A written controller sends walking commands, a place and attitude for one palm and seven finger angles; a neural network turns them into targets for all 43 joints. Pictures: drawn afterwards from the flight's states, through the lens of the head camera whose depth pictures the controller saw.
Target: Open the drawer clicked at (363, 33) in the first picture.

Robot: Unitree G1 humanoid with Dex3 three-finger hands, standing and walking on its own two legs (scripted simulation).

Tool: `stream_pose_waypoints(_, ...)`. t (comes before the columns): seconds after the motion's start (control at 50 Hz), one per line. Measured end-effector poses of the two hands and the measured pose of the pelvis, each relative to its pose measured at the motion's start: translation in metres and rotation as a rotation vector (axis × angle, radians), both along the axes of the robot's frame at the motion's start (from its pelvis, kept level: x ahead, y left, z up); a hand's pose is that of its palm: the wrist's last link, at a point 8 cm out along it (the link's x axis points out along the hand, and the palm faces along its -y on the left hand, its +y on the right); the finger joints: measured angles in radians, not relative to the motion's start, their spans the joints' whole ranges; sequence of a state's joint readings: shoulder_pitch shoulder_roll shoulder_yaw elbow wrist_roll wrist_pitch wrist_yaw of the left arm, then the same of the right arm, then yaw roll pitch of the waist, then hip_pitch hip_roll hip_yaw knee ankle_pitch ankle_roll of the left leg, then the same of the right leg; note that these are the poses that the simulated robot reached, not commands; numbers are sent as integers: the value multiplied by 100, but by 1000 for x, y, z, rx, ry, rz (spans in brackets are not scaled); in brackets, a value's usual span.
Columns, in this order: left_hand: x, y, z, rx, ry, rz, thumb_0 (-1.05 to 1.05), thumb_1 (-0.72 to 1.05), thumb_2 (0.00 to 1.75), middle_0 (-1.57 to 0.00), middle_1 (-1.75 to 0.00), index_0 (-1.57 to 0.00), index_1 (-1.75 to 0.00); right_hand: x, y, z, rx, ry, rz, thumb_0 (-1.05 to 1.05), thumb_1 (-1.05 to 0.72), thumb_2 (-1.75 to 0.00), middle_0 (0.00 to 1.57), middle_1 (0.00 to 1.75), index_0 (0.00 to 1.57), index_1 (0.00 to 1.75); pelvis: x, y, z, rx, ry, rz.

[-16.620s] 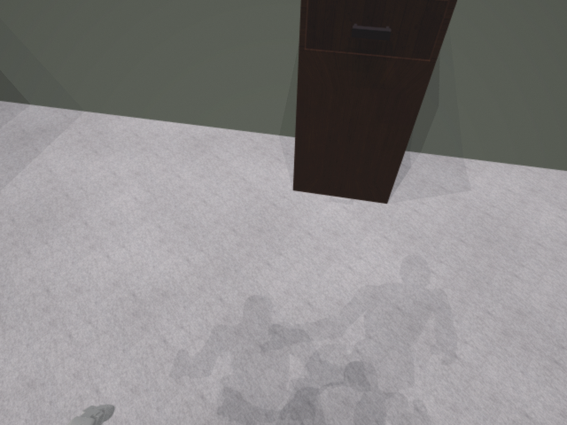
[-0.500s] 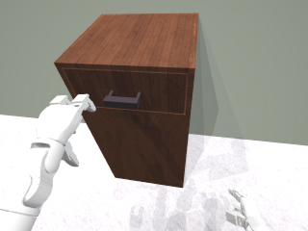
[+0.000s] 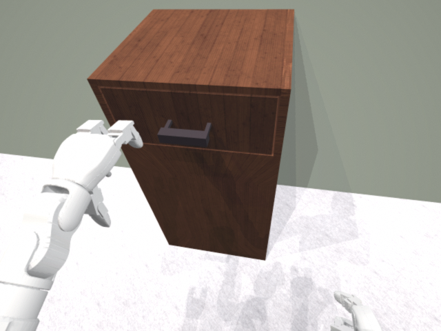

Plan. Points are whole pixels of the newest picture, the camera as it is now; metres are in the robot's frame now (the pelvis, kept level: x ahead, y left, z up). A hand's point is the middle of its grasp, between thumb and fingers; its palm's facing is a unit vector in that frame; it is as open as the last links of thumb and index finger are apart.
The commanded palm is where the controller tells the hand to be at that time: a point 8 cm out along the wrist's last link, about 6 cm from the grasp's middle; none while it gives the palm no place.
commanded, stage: raise the hand with hooked fingers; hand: left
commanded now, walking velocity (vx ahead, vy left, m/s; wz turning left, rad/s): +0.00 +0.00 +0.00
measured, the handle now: (186, 130) +0.54 +0.17 +0.04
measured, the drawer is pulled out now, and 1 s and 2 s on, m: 0.00 0.00 0.00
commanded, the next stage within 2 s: move the hooked fingers above the handle in 0.02 s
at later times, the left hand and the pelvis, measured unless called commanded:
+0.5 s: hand (123, 162) +0.34 +0.22 +0.14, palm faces +0.08 -0.07 -0.99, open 13.8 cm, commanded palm +0.32 +0.23 +0.19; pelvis +0.00 +0.00 +0.00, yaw +0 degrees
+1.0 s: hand (152, 146) +0.41 +0.20 +0.12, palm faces +0.02 -0.06 -1.00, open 13.8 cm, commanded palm +0.38 +0.20 +0.18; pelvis +0.02 -0.02 +0.00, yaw -1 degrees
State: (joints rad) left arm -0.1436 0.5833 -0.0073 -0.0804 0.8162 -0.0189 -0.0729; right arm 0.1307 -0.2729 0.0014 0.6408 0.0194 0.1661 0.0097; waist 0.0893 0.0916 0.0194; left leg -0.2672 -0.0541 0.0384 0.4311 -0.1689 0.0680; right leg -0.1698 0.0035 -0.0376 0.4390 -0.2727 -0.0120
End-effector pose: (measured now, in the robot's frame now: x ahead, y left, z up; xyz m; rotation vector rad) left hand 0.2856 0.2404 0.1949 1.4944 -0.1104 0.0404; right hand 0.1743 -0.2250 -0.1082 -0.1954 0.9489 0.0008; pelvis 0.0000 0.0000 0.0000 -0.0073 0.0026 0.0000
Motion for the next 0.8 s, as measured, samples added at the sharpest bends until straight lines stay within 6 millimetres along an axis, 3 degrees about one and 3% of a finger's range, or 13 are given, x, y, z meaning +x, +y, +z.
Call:
stream_pose_waypoints(0.16,-1,7,4,0,-5,54,0,-49,30,-32,-121,-32,-120,5,8,4,20,-29,6,2,-91,-90,20,30,20,30,-4,2,0,0,-6,2)
stream_pose_waypoints(0.38,17,-15,-8,6,28,-26,0,-49,30,-32,-121,-32,-120,10,13,8,18,-58,13,1,-91,-90,20,30,20,30,-6,-1,0,0,0,8)
stream_pose_waypoints(0.58,43,-10,-12,6,56,38,0,-49,30,-32,-121,-32,-120,-8,-5,-1,6,14,-34,1,-91,-90,20,30,20,30,0,-5,-1,2,22,2)
stream_pose_waypoints(0.8,70,-37,-22,9,54,-54,0,-49,30,-32,-121,-32,-120,-24,-27,-10,-27,75,-96,1,-91,-90,20,30,20,30,9,-10,-3,7,52,-4)
